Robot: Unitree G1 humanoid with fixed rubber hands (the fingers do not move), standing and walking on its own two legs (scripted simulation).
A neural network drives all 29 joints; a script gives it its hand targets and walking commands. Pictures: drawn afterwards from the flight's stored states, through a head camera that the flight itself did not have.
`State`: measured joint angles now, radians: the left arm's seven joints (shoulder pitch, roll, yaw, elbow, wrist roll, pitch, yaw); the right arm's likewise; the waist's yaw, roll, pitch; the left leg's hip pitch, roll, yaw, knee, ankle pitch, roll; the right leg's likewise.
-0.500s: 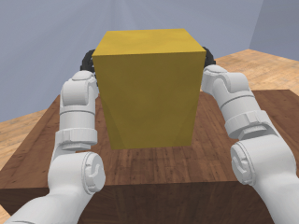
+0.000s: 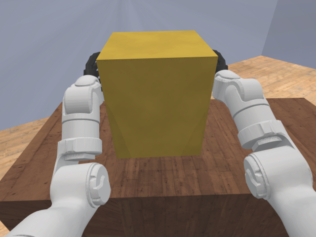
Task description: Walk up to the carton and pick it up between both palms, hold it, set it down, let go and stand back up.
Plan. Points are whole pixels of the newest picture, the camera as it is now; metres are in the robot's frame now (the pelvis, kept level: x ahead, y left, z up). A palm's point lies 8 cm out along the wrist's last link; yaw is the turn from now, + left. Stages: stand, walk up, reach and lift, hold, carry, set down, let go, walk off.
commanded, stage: hold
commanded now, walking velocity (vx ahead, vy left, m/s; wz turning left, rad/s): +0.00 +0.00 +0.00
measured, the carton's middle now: (156, 93) +0.38 +0.00 +0.26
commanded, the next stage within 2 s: set down in 0.98 s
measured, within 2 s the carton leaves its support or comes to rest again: neither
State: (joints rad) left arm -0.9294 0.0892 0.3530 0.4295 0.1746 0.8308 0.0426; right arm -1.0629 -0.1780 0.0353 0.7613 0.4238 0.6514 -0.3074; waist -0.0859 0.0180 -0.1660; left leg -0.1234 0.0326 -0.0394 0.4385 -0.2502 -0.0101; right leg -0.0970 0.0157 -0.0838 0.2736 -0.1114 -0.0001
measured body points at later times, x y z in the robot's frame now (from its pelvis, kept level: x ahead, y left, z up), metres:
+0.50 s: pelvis -0.01 +0.00 +0.00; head -0.10 +0.03 +0.44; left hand +0.38 +0.16 +0.30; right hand +0.38 -0.14 +0.31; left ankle +0.00 +0.12 -0.75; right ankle +0.03 -0.12 -0.75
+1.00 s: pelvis -0.01 +0.00 +0.00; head -0.09 +0.01 +0.44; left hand +0.39 +0.15 +0.29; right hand +0.39 -0.15 +0.29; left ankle +0.00 +0.12 -0.75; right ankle +0.03 -0.12 -0.75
